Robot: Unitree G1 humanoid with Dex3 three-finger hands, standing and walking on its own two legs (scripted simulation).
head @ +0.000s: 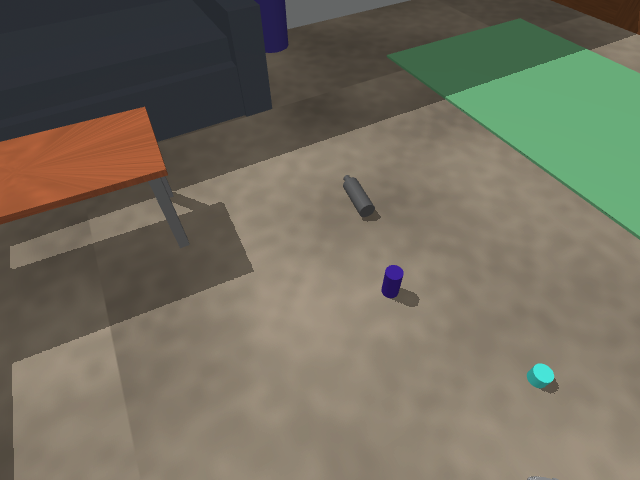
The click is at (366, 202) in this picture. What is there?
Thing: lying bottle
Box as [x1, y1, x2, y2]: [343, 175, 374, 216]
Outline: 344,176 343,178 345,181 343,183 343,187 361,216 369,215 374,209 370,200 355,178 350,178 348,175
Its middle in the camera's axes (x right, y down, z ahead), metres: +0.17 -0.21 +1.75
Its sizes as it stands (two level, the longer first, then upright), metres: 0.235 0.073 0.073
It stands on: the floor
